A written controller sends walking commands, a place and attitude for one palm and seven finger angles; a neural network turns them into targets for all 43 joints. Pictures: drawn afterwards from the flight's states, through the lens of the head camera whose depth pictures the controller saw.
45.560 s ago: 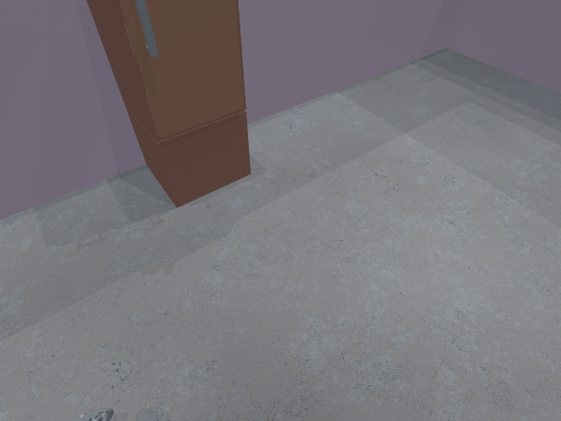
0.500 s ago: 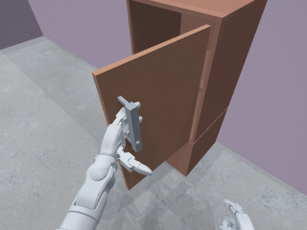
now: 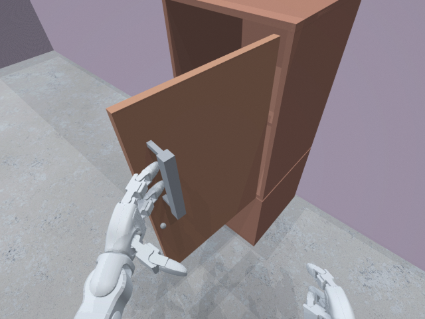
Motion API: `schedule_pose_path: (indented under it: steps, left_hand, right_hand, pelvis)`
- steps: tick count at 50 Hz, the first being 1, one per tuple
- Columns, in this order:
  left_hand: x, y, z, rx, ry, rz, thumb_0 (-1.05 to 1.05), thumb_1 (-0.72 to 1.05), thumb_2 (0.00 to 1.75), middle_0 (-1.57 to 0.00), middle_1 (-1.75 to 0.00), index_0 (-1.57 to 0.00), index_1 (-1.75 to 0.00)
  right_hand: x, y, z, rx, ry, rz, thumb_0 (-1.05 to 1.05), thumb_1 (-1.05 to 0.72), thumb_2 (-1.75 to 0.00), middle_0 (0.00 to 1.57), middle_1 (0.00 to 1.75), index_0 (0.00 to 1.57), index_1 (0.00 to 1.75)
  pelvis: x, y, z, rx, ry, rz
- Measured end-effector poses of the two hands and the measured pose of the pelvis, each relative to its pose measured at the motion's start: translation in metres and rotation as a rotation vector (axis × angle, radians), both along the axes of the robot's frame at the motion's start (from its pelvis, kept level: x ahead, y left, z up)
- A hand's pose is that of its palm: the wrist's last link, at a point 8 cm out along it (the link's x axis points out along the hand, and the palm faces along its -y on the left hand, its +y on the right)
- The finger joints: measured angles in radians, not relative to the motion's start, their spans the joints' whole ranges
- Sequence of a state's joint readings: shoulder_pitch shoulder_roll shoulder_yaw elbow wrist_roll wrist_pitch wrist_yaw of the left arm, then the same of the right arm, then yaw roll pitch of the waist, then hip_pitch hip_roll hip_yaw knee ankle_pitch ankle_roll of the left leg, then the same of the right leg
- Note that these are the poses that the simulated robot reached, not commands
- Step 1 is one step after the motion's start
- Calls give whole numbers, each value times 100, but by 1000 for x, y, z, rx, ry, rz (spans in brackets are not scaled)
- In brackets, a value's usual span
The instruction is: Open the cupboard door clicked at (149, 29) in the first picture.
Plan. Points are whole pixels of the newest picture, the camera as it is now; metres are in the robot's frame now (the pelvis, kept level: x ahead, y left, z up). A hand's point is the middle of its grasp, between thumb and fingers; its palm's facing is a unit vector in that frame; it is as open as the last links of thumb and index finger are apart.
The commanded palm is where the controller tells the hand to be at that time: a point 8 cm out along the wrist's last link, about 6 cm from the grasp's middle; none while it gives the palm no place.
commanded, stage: slide the hand sideways off the handle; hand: left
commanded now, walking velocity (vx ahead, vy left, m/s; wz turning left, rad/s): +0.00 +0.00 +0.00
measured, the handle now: (166, 181) +0.34 +0.12 +0.09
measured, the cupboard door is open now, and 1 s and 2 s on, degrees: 84 84 84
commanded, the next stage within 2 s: draw the hand back to the body in 0.48 s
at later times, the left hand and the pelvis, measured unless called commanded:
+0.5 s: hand (135, 250) +0.21 +0.14 +0.09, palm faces -0.02 -1.00 -0.05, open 16.3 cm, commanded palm +0.19 +0.20 +0.09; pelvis +0.01 -0.01 -0.01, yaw +2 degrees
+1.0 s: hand (100, 246) +0.20 +0.19 +0.12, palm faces -0.01 -1.00 -0.06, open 16.3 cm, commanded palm +0.17 +0.25 +0.13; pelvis +0.01 +0.01 +0.00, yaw +2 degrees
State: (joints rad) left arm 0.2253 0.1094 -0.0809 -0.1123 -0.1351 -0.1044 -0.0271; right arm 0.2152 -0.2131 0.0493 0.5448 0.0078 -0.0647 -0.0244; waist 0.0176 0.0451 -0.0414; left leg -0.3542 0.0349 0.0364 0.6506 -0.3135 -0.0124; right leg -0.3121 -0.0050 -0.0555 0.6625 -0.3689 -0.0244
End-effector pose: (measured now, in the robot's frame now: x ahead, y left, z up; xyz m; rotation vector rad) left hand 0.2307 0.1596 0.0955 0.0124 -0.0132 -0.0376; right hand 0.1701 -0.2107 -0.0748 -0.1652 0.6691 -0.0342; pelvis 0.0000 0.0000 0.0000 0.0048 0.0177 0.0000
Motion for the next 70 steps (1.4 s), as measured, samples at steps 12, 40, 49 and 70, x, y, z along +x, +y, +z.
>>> schedule_pose_path:
  steps: [12,40,49,70]
  left_hand:
    - [-20,17,-1,25,1,12,-2,-50,30,-16,-31,-15,-30]
    - [-40,63,10,45,-22,19,-2,-50,30,-15,-30,-15,-30]
    - [-50,78,22,48,-15,23,-2,-50,30,-15,-30,-15,-30]
    - [-58,130,54,341,-14,366,-1,-6,49,-17,-30,-17,-30]
  right_hand:
    - [21,-16,1,-23,-60,11,1,-90,-90,20,30,20,30]
    - [9,-7,-2,-31,-95,-12,1,-90,-90,20,30,20,30]
    - [17,9,8,-26,-136,12,1,-90,-90,20,30,20,30]
    - [21,25,18,-83,-27,27,1,-90,-90,20,30,21,30]
  pelvis:
    - [9,-12,-5,0,22,23]
    - [6,0,-9,-14,28,25]
    - [6,10,-5,-20,10,26]
    - [15,24,17,-18,-65,0]
